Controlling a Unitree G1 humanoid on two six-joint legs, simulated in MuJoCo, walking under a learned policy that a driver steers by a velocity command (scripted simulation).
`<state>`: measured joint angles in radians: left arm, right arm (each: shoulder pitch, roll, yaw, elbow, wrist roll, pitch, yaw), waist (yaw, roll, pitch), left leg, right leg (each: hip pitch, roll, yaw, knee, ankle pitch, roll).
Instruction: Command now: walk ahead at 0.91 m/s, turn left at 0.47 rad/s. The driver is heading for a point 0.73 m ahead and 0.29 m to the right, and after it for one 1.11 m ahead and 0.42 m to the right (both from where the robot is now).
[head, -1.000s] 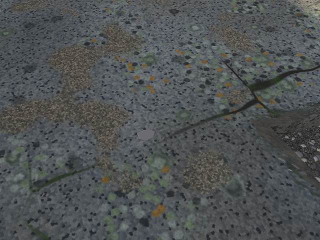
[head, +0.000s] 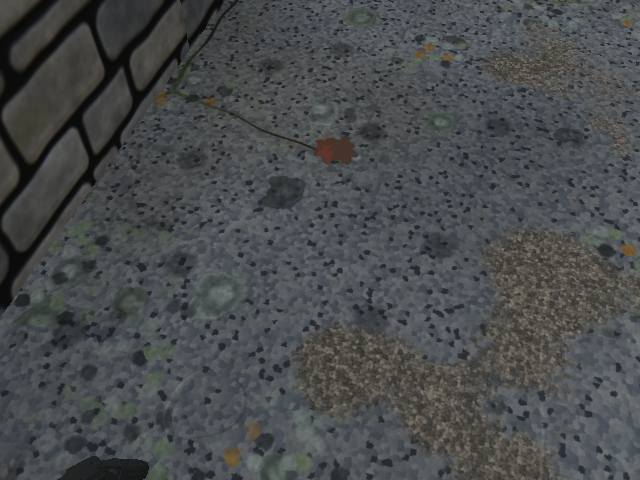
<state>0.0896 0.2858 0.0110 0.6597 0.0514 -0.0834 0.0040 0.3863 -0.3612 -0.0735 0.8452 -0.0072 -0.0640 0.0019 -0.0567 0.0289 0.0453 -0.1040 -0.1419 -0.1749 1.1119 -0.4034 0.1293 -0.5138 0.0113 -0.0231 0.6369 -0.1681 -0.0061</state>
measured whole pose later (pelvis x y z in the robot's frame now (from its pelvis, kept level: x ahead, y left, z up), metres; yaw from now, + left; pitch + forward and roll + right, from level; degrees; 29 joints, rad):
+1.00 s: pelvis +0.34 -0.04 +0.02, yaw -38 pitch +2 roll +1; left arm 0.21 0.31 0.08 0.65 0.01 0.07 -0.01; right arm 0.19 -0.30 -0.06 0.69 -0.03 0.04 -0.01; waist 0.01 0.03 0.06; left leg -0.53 0.03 -0.04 1.00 -0.38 -0.06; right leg -0.32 0.10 0.10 0.50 -0.19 -0.08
